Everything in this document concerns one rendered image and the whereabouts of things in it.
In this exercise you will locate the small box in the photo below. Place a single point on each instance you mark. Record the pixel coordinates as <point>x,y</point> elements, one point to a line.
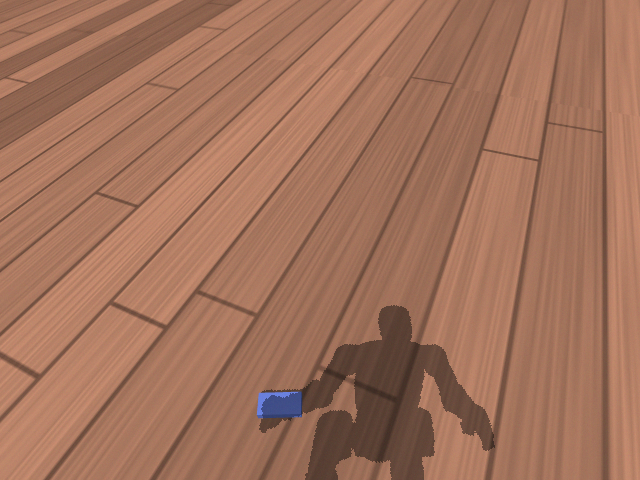
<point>279,405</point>

